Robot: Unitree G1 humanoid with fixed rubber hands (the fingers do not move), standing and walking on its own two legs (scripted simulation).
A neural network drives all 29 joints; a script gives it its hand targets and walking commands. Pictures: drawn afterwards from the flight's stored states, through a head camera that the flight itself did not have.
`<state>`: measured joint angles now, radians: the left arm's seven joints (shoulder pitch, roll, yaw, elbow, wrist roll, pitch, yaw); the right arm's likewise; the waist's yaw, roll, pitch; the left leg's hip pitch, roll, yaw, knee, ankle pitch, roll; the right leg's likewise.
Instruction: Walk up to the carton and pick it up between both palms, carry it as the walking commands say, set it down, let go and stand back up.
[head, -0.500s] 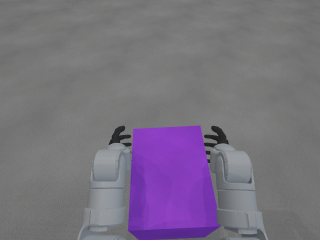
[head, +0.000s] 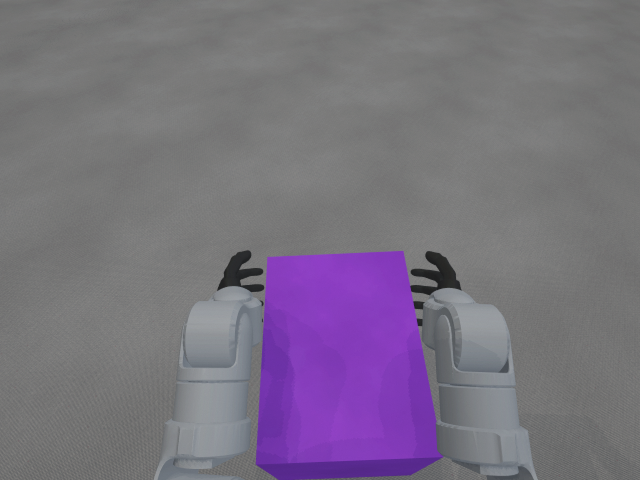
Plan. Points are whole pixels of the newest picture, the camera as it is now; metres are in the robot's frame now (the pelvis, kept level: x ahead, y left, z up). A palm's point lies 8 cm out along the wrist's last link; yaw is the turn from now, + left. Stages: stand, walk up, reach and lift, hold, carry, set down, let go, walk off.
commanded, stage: carry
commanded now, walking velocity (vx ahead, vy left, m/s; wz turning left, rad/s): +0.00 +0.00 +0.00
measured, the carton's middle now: (340, 368) +0.27 +0.00 -0.02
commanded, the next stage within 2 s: none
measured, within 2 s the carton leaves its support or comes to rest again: neither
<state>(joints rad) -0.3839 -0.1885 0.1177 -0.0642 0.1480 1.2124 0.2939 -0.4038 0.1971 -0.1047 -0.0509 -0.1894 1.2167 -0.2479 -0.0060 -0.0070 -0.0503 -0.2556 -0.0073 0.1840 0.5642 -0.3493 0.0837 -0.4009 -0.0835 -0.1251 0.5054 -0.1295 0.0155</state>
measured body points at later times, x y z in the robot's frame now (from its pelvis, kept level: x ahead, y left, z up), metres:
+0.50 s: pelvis +0.12 -0.01 +0.02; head +0.13 -0.03 +0.47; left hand +0.44 +0.11 +0.09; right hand +0.44 -0.15 +0.09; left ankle +0.13 +0.13 -0.68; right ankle +0.07 -0.14 -0.73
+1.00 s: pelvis +0.43 +0.07 +0.00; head +0.48 +0.05 +0.44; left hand +0.77 +0.17 +0.08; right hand +0.75 -0.09 +0.08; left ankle +0.30 +0.16 -0.73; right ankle +0.51 -0.02 -0.73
